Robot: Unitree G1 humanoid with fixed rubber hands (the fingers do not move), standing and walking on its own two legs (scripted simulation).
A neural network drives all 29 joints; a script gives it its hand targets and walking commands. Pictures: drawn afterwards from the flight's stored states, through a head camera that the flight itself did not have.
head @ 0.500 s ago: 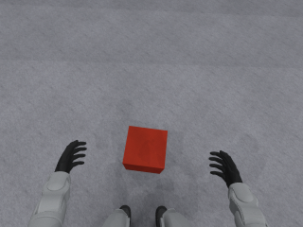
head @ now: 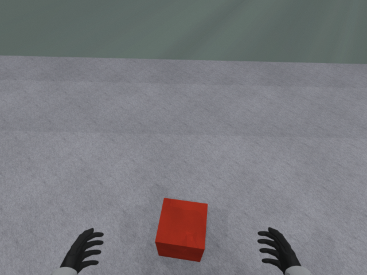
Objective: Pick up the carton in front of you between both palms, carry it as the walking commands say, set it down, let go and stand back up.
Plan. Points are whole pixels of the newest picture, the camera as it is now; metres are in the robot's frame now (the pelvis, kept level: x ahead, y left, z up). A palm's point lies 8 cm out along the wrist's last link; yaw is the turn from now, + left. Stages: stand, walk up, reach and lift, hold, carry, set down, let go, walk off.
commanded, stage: let go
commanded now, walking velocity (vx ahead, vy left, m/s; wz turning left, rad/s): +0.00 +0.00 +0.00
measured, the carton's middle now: (182, 230) +0.42 -0.01 -0.65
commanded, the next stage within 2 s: stand in 0.22 s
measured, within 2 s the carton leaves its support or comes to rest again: neither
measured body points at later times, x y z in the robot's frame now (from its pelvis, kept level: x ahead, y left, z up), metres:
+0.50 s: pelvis +0.02 -0.01 -0.01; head +0.03 -0.02 +0.44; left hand +0.15 +0.28 -0.10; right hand +0.17 -0.30 -0.10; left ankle -0.01 +0.11 -0.74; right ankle -0.02 -0.11 -0.74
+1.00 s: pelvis +0.02 -0.01 +0.00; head +0.02 -0.01 +0.45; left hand +0.13 +0.29 -0.11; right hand +0.14 -0.31 -0.11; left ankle -0.01 +0.12 -0.74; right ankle -0.02 -0.11 -0.74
